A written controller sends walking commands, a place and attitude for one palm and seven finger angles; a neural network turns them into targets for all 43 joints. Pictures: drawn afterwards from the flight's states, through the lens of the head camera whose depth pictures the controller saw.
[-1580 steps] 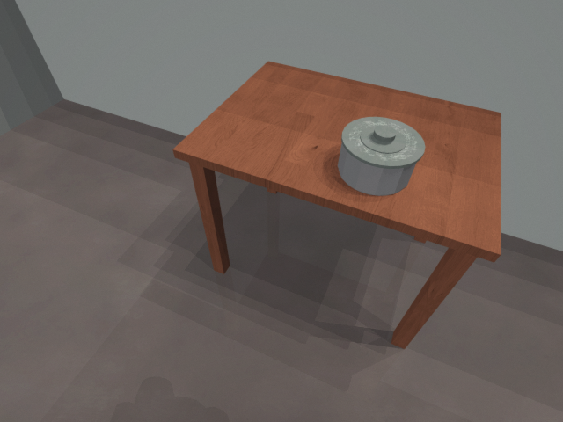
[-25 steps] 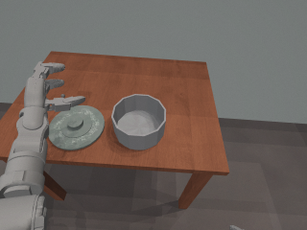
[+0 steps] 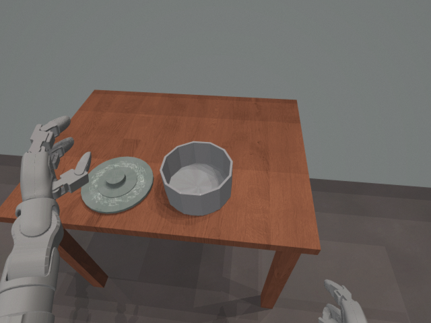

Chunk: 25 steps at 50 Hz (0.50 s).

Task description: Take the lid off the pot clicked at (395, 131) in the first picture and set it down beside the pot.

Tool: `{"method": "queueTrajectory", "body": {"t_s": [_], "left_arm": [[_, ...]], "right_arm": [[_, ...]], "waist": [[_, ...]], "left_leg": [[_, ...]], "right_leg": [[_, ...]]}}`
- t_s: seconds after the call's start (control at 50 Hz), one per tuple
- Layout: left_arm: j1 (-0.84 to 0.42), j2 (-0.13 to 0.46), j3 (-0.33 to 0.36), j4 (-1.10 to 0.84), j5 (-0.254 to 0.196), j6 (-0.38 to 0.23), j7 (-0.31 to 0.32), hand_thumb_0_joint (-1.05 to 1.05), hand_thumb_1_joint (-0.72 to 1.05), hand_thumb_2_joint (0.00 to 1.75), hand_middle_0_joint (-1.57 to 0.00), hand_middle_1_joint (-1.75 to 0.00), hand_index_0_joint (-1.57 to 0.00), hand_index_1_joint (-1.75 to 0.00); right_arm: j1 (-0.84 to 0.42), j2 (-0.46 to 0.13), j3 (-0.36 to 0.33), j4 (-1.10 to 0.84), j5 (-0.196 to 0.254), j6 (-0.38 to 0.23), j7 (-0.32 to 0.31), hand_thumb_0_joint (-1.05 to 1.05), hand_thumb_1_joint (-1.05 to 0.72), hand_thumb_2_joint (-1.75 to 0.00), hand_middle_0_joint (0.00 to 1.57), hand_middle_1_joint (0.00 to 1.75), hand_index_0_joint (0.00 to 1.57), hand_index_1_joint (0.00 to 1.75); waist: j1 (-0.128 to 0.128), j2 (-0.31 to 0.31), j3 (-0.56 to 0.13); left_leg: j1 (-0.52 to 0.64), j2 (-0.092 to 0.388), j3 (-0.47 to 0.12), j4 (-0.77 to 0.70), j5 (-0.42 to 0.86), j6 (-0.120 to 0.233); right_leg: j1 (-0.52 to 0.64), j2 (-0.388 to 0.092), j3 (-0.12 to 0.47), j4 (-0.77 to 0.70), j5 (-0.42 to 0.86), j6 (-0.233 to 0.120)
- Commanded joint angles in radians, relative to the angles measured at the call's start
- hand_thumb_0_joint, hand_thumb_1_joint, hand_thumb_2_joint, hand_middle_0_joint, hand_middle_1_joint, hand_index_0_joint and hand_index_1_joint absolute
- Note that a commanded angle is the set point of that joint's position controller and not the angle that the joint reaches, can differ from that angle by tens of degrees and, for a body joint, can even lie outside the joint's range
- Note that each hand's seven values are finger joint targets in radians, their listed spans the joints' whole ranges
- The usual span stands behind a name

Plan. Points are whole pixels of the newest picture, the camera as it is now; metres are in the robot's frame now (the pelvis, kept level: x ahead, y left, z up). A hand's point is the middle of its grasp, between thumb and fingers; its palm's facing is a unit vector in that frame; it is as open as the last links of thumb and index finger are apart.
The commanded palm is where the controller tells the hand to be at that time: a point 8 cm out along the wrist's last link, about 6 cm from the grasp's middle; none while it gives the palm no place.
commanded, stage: draw the hand back to the body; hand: left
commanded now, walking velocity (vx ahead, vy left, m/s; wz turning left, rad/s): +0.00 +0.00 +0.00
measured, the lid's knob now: (115, 177) +0.50 +0.33 -0.09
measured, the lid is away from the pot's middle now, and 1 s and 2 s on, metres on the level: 0.24 0.24 0.24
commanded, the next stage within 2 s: step back with the hand held close in 1.00 s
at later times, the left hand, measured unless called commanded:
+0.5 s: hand (63, 219) +0.23 +0.24 +0.14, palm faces +0.42 -0.85 -0.31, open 7.4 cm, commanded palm +0.17 +0.27 +0.16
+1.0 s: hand (34, 257) +0.17 +0.25 +0.15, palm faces +0.41 -0.83 -0.38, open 7.4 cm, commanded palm +0.11 +0.29 +0.17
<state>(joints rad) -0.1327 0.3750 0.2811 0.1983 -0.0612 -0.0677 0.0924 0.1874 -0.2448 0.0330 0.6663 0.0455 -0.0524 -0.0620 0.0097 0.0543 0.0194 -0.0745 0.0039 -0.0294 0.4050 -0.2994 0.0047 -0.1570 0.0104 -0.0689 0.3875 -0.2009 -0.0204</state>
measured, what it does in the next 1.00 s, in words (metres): stands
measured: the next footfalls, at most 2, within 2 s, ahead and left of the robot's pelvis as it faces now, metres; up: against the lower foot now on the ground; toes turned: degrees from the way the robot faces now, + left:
none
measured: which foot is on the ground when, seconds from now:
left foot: down 0.00-1.00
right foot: down 0.00-1.00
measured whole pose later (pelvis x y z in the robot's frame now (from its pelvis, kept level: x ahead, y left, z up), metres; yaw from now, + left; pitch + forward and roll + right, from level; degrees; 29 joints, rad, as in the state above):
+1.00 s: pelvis -0.02 +0.01 +0.00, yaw +0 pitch -5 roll -1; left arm 0.51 0.32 0.28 -0.45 -0.07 -0.10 0.11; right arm 0.17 -0.21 0.03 0.65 0.02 -0.16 -0.07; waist 0.06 0.07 0.03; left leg -0.06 0.00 -0.03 0.46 -0.31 0.01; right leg -0.13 0.00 -0.07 0.42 -0.20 -0.01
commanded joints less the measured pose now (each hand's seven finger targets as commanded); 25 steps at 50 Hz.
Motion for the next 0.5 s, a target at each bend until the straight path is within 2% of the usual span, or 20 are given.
{"method": "queueTrajectory", "body": {"t_s": [0.0,0.02,0.04,0.06,0.08,0.14,0.2,0.24,0.28,0.34,0.38,0.4,0.46,0.48], "left_arm": [[-0.248,0.195,0.047,-0.257,-0.008,-0.061,0.010,0.00,0.79,0.80,-0.21,-0.41,-0.21,-0.41],[-0.235,0.210,0.063,-0.280,-0.010,-0.063,0.012,0.00,0.81,0.82,-0.21,-0.39,-0.21,-0.39],[-0.226,0.229,0.082,-0.302,-0.011,-0.064,0.016,0.00,0.83,0.83,-0.21,-0.37,-0.21,-0.37],[-0.217,0.239,0.094,-0.332,-0.008,-0.067,0.019,0.00,0.85,0.85,-0.20,-0.36,-0.20,-0.36],[-0.211,0.283,0.131,-0.376,-0.008,-0.073,0.024,0.00,0.86,0.87,-0.20,-0.34,-0.20,-0.34],[-0.112,0.237,0.123,-0.374,-0.014,-0.069,0.024,0.00,0.90,0.90,-0.20,-0.30,-0.20,-0.30],[-0.064,0.174,0.074,-0.375,-0.020,-0.066,0.019,0.00,0.90,0.90,-0.20,-0.30,-0.20,-0.30],[-0.054,0.164,0.065,-0.398,-0.022,-0.067,0.020,0.00,0.90,0.90,-0.20,-0.30,-0.20,-0.30],[-0.036,0.206,0.103,-0.446,-0.020,-0.078,0.026,0.00,0.90,0.90,-0.20,-0.30,-0.20,-0.30],[0.060,0.227,0.148,-0.510,-0.023,-0.091,0.033,0.00,0.90,0.90,-0.20,-0.30,-0.20,-0.30],[0.139,0.218,0.155,-0.509,-0.025,-0.092,0.032,0.00,0.90,0.90,-0.20,-0.30,-0.20,-0.30],[0.145,0.181,0.122,-0.532,-0.026,-0.094,0.027,0.00,0.90,0.90,-0.20,-0.30,-0.20,-0.30],[0.162,0.160,0.094,-0.604,-0.023,-0.101,0.028,0.00,0.90,0.90,-0.20,-0.30,-0.20,-0.30],[0.179,0.165,0.098,-0.615,-0.022,-0.102,0.028,0.00,0.90,0.90,-0.20,-0.30,-0.20,-0.30]], "right_arm": [[-0.095,-0.106,-0.030,-0.147,0.005,-0.053,-0.011,0.00,-0.90,-0.90,0.20,0.30,0.20,0.30],[-0.102,-0.107,-0.030,-0.149,0.005,-0.057,-0.011,0.00,-0.90,-0.90,0.20,0.30,0.20,0.30],[-0.105,-0.105,-0.027,-0.150,0.004,-0.059,-0.012,0.00,-0.90,-0.90,0.20,0.30,0.20,0.30],[-0.111,-0.104,-0.027,-0.152,0.001,-0.064,-0.012,0.00,-0.90,-0.90,0.20,0.30,0.20,0.30],[-0.111,-0.105,-0.027,-0.150,0.001,-0.068,-0.011,0.00,-0.90,-0.90,0.20,0.30,0.20,0.30],[-0.124,-0.095,-0.024,-0.155,-0.004,-0.073,-0.011,0.00,-0.90,-0.90,0.20,0.30,0.20,0.30],[-0.140,-0.091,-0.023,-0.158,0.000,-0.080,-0.011,0.00,-0.90,-0.90,0.20,0.30,0.20,0.30],[-0.151,-0.091,-0.024,-0.158,0.002,-0.085,-0.012,0.00,-0.90,-0.90,0.20,0.30,0.20,0.30],[-0.155,-0.092,-0.024,-0.156,-0.002,-0.095,-0.014,0.00,-0.90,-0.90,0.20,0.30,0.20,0.30],[-0.161,-0.086,-0.028,-0.162,-0.009,-0.111,-0.014,0.00,-0.90,-0.90,0.20,0.30,0.20,0.30],[-0.160,-0.085,-0.030,-0.158,-0.010,-0.113,-0.012,0.00,-0.90,-0.90,0.20,0.30,0.20,0.30],[-0.168,-0.079,-0.029,-0.163,-0.009,-0.116,-0.013,0.00,-0.90,-0.90,0.20,0.30,0.20,0.30],[-0.174,-0.079,-0.031,-0.165,-0.009,-0.134,-0.013,0.00,-0.90,-0.90,0.20,0.30,0.20,0.30],[-0.173,-0.080,-0.031,-0.166,-0.009,-0.139,-0.013,0.00,-0.90,-0.90,0.20,0.30,0.20,0.30]], "waist": [[-0.006,-0.015,-0.164],[0.001,0.014,-0.171],[0.007,0.002,-0.184],[0.009,0.018,-0.191],[0.012,0.031,-0.206],[0.018,-0.005,-0.192],[0.010,-0.021,-0.132],[0.009,-0.012,-0.106],[0.013,-0.002,-0.104],[0.033,-0.011,-0.154],[0.033,-0.034,-0.140],[0.029,-0.012,-0.123],[0.026,0.018,-0.105],[0.023,0.020,-0.081]], "left_leg": [[-0.038,0.013,0.027,-0.049,0.284,0.030],[-0.031,0.015,0.026,-0.047,0.278,0.032],[-0.029,0.014,0.022,-0.047,0.276,0.032],[-0.019,0.014,0.024,-0.045,0.284,0.034],[-0.012,0.013,0.018,-0.045,0.281,0.032],[-0.024,0.013,0.026,-0.046,0.272,0.033],[-0.040,0.011,0.029,-0.056,0.212,0.034],[-0.038,0.012,0.031,-0.052,0.168,0.036],[-0.034,0.011,0.022,-0.052,0.148,0.037],[-0.030,0.010,0.023,-0.044,0.175,0.040],[-0.037,0.011,0.023,-0.039,0.176,0.039],[-0.039,0.010,0.030,-0.044,0.165,0.038],[-0.024,0.014,0.028,-0.036,0.148,0.038],[-0.029,0.013,0.023,-0.038,0.131,0.037]], "right_leg": [[0.126,-0.042,0.014,-0.029,0.258,-0.007],[0.127,-0.045,0.017,-0.030,0.248,-0.010],[0.136,-0.044,0.016,-0.028,0.242,-0.010],[0.138,-0.047,0.019,-0.027,0.251,-0.010],[0.148,-0.046,0.022,-0.028,0.245,-0.010],[0.151,-0.046,0.022,-0.032,0.239,-0.006],[0.111,-0.043,0.024,-0.050,0.163,-0.001],[0.081,-0.047,0.029,-0.068,0.103,0.001],[0.079,-0.050,0.033,-0.073,0.071,0.000],[0.121,-0.054,0.040,-0.065,0.090,0.001],[0.118,-0.057,0.042,-0.070,0.085,0.003],[0.106,-0.057,0.046,-0.074,0.068,0.004],[0.075,-0.060,0.046,-0.086,0.036,0.004],[0.058,-0.059,0.043,-0.091,0.014,0.003]]}}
